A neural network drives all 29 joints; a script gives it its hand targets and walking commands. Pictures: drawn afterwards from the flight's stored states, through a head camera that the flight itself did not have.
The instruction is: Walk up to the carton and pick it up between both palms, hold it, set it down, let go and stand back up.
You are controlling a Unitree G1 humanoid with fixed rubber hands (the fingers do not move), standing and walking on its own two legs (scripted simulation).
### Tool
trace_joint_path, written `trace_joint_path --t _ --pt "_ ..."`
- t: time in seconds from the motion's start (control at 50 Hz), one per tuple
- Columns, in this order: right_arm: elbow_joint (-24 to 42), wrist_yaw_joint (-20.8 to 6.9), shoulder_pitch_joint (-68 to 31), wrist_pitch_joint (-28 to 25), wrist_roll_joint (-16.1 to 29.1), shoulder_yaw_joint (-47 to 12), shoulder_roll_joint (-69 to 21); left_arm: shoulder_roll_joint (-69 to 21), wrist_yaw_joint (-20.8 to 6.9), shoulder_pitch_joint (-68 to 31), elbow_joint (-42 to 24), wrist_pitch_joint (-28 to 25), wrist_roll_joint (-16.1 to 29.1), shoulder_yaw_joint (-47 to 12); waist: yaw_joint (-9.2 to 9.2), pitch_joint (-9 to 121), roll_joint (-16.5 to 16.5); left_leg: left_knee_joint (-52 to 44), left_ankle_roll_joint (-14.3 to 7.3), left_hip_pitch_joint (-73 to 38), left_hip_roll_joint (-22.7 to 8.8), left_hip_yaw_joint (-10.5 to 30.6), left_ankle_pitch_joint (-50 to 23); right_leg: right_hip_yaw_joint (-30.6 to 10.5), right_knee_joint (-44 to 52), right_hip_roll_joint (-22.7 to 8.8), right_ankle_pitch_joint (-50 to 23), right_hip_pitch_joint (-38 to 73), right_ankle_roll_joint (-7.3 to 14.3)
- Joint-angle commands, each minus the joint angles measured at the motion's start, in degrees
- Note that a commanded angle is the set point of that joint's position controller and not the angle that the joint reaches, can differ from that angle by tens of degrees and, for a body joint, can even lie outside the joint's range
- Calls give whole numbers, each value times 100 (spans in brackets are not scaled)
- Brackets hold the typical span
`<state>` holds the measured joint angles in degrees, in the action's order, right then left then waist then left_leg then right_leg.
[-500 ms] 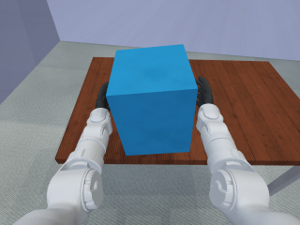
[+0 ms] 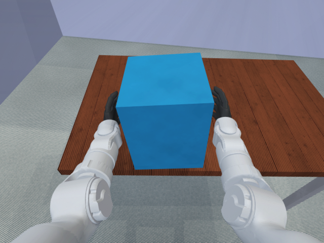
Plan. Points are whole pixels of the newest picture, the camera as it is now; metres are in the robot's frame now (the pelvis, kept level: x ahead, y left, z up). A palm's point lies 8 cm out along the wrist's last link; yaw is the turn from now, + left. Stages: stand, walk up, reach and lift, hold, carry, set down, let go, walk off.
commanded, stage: set down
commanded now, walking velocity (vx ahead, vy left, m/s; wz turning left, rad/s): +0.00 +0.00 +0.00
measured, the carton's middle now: (166, 113) +0.45 +0.01 +0.06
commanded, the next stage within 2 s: none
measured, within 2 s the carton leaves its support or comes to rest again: neither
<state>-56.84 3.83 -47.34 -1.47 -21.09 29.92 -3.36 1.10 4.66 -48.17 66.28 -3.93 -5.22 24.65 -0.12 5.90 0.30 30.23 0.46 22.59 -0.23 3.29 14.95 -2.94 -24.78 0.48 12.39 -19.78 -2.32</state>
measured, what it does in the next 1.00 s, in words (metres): stands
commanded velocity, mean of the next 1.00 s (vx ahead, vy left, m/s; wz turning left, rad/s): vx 0.00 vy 0.00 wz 0.00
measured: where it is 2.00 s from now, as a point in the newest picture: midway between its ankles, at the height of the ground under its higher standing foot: outside the picture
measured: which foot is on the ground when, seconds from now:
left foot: down 0.00-1.00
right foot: down 0.00-1.00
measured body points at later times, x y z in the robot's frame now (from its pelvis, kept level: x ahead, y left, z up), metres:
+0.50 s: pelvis +0.02 +0.00 +0.00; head +0.06 +0.01 +0.45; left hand +0.44 +0.16 +0.05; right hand +0.44 -0.14 +0.07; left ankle +0.00 +0.12 -0.74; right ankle +0.00 -0.15 -0.74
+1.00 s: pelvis +0.02 +0.00 +0.00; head +0.07 +0.01 +0.45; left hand +0.44 +0.16 +0.03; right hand +0.44 -0.14 +0.05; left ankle +0.00 +0.12 -0.74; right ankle +0.00 -0.15 -0.74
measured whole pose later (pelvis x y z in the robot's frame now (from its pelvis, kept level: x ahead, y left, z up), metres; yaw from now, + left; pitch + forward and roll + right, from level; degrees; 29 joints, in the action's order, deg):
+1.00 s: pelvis +0.02 +0.00 +0.00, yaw +0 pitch +9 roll -2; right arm -56.8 2.2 -45.1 -9.6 -31.8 39.0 -6.8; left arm 1.1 2.3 -48.3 69.7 -11.1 -10.9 30.1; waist -0.1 2.7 0.2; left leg 30.2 0.3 22.6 -0.2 3.1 16.3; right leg -2.9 -24.8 0.4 13.8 -19.8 -2.3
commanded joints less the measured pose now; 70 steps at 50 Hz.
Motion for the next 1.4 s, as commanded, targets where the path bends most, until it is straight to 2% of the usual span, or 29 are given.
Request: trace_joint_path --t 0.0,0.08,0.12,0.16,0.2,0.22,0.24,0.28,0.34,0.42,0.44,0.48,0.5,0.58,0.7,0.72,0.78,0.9,0.94,0.96,1.08,1.22,1.32,1.34,1.38 --pt "384 -978 -3857 -583 -175 -1290 -3673 -2625 -1059 -4763 -489 -526 -925 -1054 -77 3395 149 -818 450 -911 24 -716 -2306 518 117 -151 -2330 2051 -16" --pt "173 -960 -3773 -577 -319 -1126 -3645 -2492 -1096 -4759 -276 -568 -1024 -918 -116 3195 179 -792 447 -764 12 -735 -2301 503 88 -182 -2368 2035 -28" --pt "277 -962 -3698 -644 -338 -1135 -3680 -2544 -1083 -4638 -393 -631 -1043 -889 -96 3365 120 -742 442 -800 -2 -726 -2550 523 30 -163 -2659 2126 -42" --pt "202 -955 -3612 -656 -429 -1031 -3630 -2501 -1101 -4590 -299 -632 -1103 -835 -160 3258 143 -736 449 -780 -15 -725 -2598 543 25 -168 -2705 2081 -49" --pt "107 -952 -3641 -618 -509 -899 -3546 -2337 -1151 -4541 -14 -583 -1223 -655 -137 2977 104 -780 415 -644 -21 -722 -2414 515 33 -200 -2574 2112 -53" --pt "192 -965 -3648 -659 -526 -870 -3540 -2404 -1140 -4556 -137 -600 -1192 -711 -174 3101 167 -747 446 -751 -38 -695 -2597 560 10 -178 -2633 2052 -48" --pt "298 -973 -3648 -714 -524 -894 -3583 -2418 -1113 -4533 -328 -658 -1198 -714 -127 3315 162 -677 460 -884 -60 -709 -2844 584 -36 -152 -2782 2031 -56" --pt "247 -972 -3637 -741 -627 -840 -3544 -2359 -1115 -4531 -192 -677 -1241 -642 -131 3299 146 -648 454 -878 -60 -707 -2889 600 -24 -170 -2768 1901 -62" --pt "172 -974 -3583 -846 -730 -752 -3587 -2400 -1085 -4501 -214 -748 -1255 -659 -141 3431 241 -504 462 -1197 -117 -633 -3363 654 -39 -169 -2789 1524 -51" --pt "119 -983 -3481 -931 -862 -625 -3568 -2283 -1084 -4394 -122 -784 -1361 -475 -74 3360 202 -471 414 -1272 -144 -661 -3446 667 -14 -196 -2747 1336 -58" --pt "171 -982 -3489 -971 -902 -596 -3545 -2330 -1078 -4349 -125 -798 -1349 -509 -110 3402 199 -444 433 -1298 -153 -647 -3542 694 -42 -183 -2842 1319 -52" --pt "113 -968 -3473 -1020 -937 -564 -3505 -2292 -1078 -4265 -34 -802 -1383 -440 -67 3277 174 -412 413 -1339 -177 -639 -3673 693 -40 -202 -2816 1224 -52" --pt "124 -963 -3453 -1057 -991 -514 -3500 -2313 -1075 -4285 -74 -815 -1392 -473 -119 3355 223 -410 426 -1400 -197 -615 -3743 717 -19 -194 -2765 1127 -52" --pt "41 -963 -3355 -1169 -1089 -469 -3507 -2322 -1041 -4195 -74 -874 -1423 -429 -43 3374 211 -327 418 -1578 -226 -629 -4018 769 3 -186 -2706 876 -41" --pt "53 -970 -3341 -1290 -1122 -391 -3408 -2282 -1010 -4069 -31 -925 -1488 -407 -20 3292 244 -345 428 -1576 -272 -649 -4059 799 82 -173 -2524 800 -14" --pt "119 -970 -3347 -1319 -1144 -426 -3462 -2280 -1005 -3999 4 -948 -1499 -368 46 3358 186 -331 404 -1504 -261 -665 -4044 788 58 -175 -2598 850 -19" --pt "106 -956 -3331 -1344 -1198 -375 -3403 -2233 -1020 -4013 26 -976 -1523 -367 -26 3294 131 -399 388 -1349 -238 -678 -3805 773 59 -195 -2625 979 -45" --pt "95 -973 -3260 -1395 -1278 -365 -3429 -2189 -1026 -3941 128 -1068 -1577 -233 32 3227 90 -434 359 -1209 -229 -728 -3665 765 49 -213 -2556 1030 -54" --pt "33 -972 -3234 -1407 -1309 -280 -3396 -2177 -1034 -3978 148 -1081 -1581 -268 -43 3174 145 -459 378 -1110 -217 -740 -3534 764 70 -212 -2492 1041 -41" --pt "98 -971 -3268 -1426 -1303 -291 -3388 -2166 -1033 -3948 194 -1081 -1607 -209 8 3172 99 -479 373 -1023 -215 -748 -3481 751 65 -216 -2518 1135 -42" --pt "-54 -997 -3149 -1490 -1375 -238 -3419 -2240 -999 -3911 127 -1183 -1593 -274 -12 3262 217 -371 402 -1341 -251 -686 -3856 831 83 -197 -2370 666 -43" --pt "-67 -983 -3065 -1563 -1457 -219 -3388 -2174 -1012 -3747 262 -1241 -1638 -182 -10 3208 146 -367 357 -1263 -248 -680 -3816 817 122 -215 -2323 561 -52" --pt "-173 -972 -2979 -1681 -1483 -193 -3384 -2286 -962 -3723 204 -1327 -1602 -301 -41 3303 275 -244 403 -1532 -298 -628 -4217 888 161 -186 -2213 191 -15" --pt "-163 -986 -2987 -1686 -1506 -213 -3367 -2225 -963 -3661 268 -1338 -1621 -215 32 3280 233 -241 383 -1516 -301 -642 -4192 883 173 -204 -2167 145 -27" --pt "-213 -982 -2978 -1726 -1503 -193 -3395 -2249 -947 -3660 265 -1381 -1614 -267 -11 3290 209 -199 378 -1563 -303 -619 -4208 903 174 -194 -2148 32 -30"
